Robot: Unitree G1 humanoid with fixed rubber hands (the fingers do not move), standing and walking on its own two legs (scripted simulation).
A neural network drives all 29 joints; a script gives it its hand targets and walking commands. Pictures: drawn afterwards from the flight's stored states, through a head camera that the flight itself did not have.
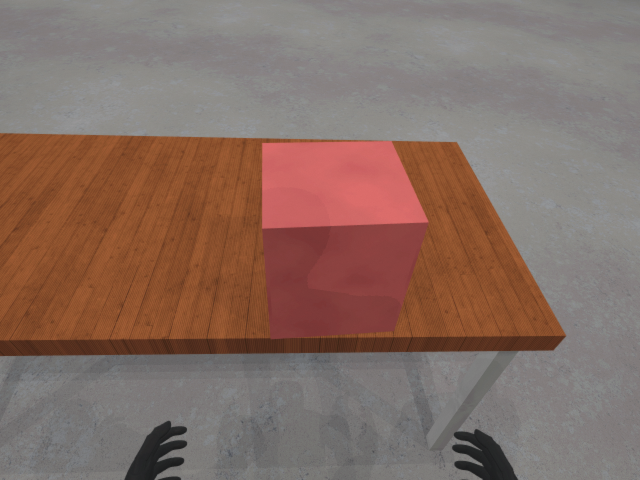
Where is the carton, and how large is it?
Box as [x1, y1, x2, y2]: [262, 141, 428, 338]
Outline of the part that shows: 391,141 262,143 262,233 271,338 393,330 428,222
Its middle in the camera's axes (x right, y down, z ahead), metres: +0.02 +0.01 +0.64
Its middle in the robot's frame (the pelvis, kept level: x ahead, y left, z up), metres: +0.49 -0.01 +0.03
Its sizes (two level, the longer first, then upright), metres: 0.210 0.200 0.250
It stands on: a table, 0.68 m high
